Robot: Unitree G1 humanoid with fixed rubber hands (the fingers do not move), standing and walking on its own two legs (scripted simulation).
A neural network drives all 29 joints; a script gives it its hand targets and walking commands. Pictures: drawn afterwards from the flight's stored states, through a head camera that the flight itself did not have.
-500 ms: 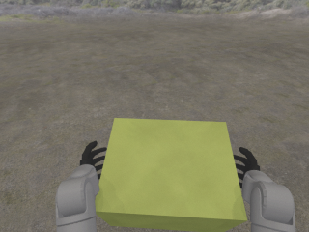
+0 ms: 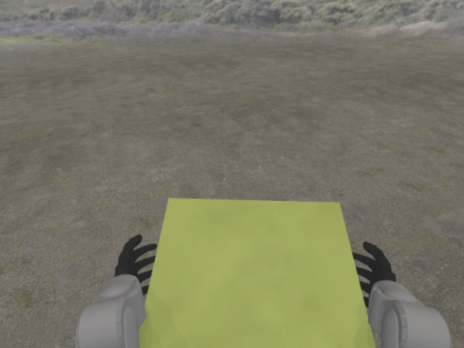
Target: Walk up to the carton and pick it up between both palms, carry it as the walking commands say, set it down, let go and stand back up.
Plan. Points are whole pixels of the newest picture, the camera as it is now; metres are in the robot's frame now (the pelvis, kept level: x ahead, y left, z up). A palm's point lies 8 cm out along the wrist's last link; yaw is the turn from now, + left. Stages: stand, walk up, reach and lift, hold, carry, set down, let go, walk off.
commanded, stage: carry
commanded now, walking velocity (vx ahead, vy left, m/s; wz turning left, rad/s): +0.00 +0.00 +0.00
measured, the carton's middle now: (251, 285) +0.27 +0.00 +0.04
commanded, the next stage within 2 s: none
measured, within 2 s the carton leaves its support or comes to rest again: neither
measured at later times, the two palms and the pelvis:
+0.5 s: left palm (127, 278) +0.24 +0.19 +0.10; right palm (370, 282) +0.24 -0.18 +0.09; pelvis +0.01 +0.01 +0.00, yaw +0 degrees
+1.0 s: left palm (133, 274) +0.25 +0.19 +0.09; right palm (365, 278) +0.26 -0.18 +0.08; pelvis +0.02 +0.01 +0.00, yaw +0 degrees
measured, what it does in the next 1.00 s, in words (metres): stands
